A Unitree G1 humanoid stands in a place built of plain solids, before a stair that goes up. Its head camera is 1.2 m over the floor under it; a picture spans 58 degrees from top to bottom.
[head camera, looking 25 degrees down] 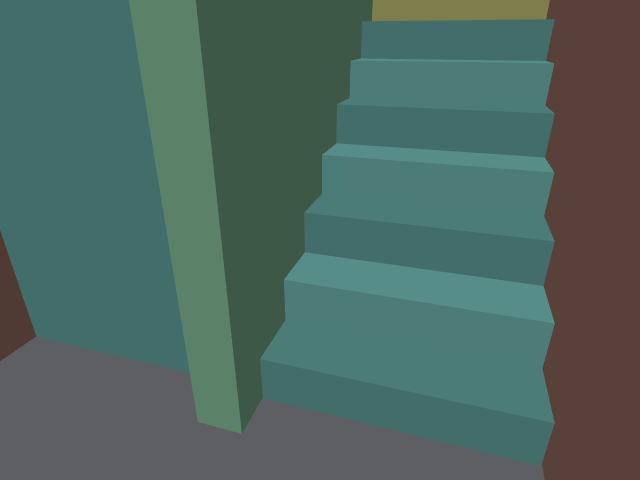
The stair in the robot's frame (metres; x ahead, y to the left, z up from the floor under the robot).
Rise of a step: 0.18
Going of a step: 0.25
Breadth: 0.94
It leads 17 degrees to the right of straight ahead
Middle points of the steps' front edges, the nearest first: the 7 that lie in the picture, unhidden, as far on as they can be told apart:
1.06 -0.24 0.18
1.29 -0.31 0.37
1.52 -0.38 0.55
1.76 -0.46 0.73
1.99 -0.53 0.92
2.22 -0.60 1.10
2.46 -0.67 1.28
